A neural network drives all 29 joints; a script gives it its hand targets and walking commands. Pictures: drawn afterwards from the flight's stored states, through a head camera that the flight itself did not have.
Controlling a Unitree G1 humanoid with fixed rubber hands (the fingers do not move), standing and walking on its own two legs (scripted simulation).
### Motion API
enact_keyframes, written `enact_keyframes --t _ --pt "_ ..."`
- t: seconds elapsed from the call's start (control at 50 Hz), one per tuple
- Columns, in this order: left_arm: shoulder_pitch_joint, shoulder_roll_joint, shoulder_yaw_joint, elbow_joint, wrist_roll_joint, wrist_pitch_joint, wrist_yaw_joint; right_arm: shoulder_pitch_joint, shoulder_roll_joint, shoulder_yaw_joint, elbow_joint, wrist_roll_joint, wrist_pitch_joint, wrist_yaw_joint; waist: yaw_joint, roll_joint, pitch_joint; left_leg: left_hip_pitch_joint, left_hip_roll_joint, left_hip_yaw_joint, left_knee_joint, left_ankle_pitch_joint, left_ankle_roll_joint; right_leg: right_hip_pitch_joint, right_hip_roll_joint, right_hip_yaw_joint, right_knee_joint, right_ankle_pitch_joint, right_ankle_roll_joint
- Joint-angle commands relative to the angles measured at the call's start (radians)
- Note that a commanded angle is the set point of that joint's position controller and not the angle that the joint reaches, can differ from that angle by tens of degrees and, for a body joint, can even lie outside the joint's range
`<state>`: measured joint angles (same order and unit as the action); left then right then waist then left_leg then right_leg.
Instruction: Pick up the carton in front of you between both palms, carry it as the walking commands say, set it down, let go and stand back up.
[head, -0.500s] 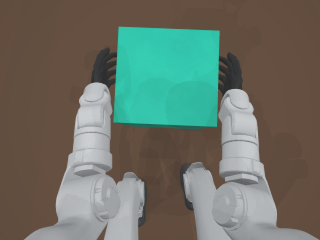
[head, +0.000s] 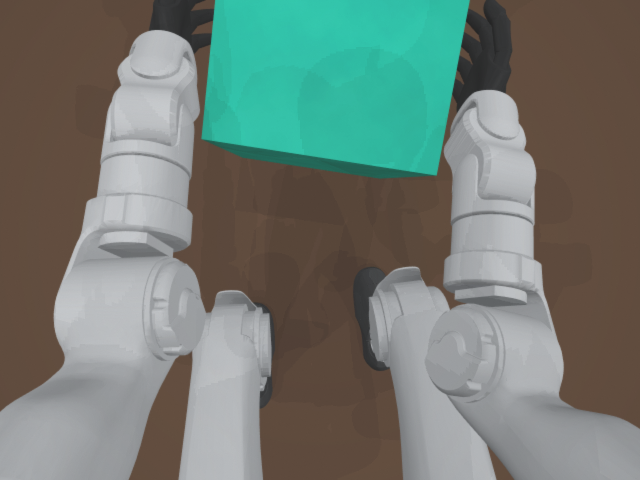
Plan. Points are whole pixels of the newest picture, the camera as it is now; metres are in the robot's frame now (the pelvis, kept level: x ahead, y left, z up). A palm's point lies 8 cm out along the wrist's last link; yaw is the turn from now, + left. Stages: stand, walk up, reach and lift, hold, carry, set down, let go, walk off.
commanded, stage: set down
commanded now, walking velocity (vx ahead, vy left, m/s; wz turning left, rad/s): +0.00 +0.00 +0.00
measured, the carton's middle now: (328, 77) +0.54 -0.04 -0.20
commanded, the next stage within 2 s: none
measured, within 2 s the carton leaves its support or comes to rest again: rests again in 1.20 s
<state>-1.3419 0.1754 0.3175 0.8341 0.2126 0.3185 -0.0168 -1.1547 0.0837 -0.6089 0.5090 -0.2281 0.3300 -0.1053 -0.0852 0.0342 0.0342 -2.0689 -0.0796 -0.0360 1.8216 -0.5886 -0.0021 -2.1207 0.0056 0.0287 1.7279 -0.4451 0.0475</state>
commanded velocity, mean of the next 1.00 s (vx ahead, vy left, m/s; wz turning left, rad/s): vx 0.00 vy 0.00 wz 0.00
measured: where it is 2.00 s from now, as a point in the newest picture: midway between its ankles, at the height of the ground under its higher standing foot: (317, 353)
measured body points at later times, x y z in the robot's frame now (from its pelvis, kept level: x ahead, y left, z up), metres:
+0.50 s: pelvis +0.00 +0.01 -0.08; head +0.39 +0.02 +0.14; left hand +0.62 +0.09 -0.27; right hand +0.54 -0.21 -0.24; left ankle +0.07 +0.11 -0.45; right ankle +0.12 -0.14 -0.45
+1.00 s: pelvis +0.00 +0.01 -0.10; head +0.38 +0.02 +0.12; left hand +0.60 +0.10 -0.29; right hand +0.54 -0.20 -0.27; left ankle +0.07 +0.11 -0.45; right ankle +0.12 -0.14 -0.45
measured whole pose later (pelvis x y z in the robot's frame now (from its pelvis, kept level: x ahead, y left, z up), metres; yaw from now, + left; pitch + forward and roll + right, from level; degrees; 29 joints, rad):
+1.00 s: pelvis +0.00 +0.01 -0.10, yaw -1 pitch +40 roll -5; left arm -1.68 0.39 0.04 1.16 0.07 0.26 -0.02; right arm -1.50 -0.11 -0.60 0.91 -0.09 0.25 -0.09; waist -0.15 -0.03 0.38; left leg -2.22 -0.11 -0.05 2.22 -0.69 0.01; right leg -2.26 0.03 0.02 2.09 -0.53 0.09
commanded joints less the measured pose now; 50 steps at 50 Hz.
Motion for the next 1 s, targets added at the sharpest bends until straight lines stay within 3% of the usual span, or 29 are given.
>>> enact_keyframes --t 0.0,0.28,0.44,0.54,0.82,0.98 --pt "-0.509 -0.874 -0.392 0.012 -0.135 -0.029 -0.215 -0.708 0.736 0.537 0.047 0.142 -0.02 0.245 -0.051 0.082 -1.135 0.447 -0.089 0.066 -0.157 0.311 -0.01 0.728 0.122 -0.132 -0.001 0.339 0.008" --pt "-0.686 -0.733 -0.462 0.082 -0.22 -0.045 -0.16 -0.869 0.569 0.488 0.068 0.221 -0.048 0.232 -0.12 0.147 -1.073 0.541 -0.062 0.022 0.033 0.405 -0.003 0.564 0.086 -0.158 0.181 0.366 0.009" --pt "-0.751 -0.669 -0.483 0.092 -0.238 -0.074 -0.164 -0.81 0.618 0.428 0.189 0.263 -0.055 0.23 -0.096 0.204 -0.98 0.538 -0.045 0.014 0.106 0.471 0.006 0.496 0.089 -0.142 0.251 0.401 0.005" --pt "-0.717 -0.7 -0.481 0.096 -0.244 -0.08 -0.175 -0.777 0.646 0.425 0.213 0.272 -0.057 0.237 -0.087 0.197 -0.971 0.522 -0.039 0.006 0.134 0.532 0.01 0.473 0.092 -0.138 0.277 0.435 0.006" --pt "-0.749 -0.595 -0.43 0.166 -0.227 -0.103 -0.194 -0.788 0.591 0.332 0.308 0.235 -0.081 0.218 -0.089 0.188 -0.727 0.303 -0.035 0.023 0.159 0.3 0.02 0.425 0.092 -0.117 0.298 0.306 -0.003" --pt "-0.734 -0.547 -0.423 0.192 -0.219 -0.11 -0.196 -0.763 0.545 0.28 0.372 0.217 -0.093 0.225 -0.094 0.176 -0.598 0.264 -0.025 -0.004 0.167 0.286 0.027 0.376 0.087 -0.107 0.318 0.268 -0.011"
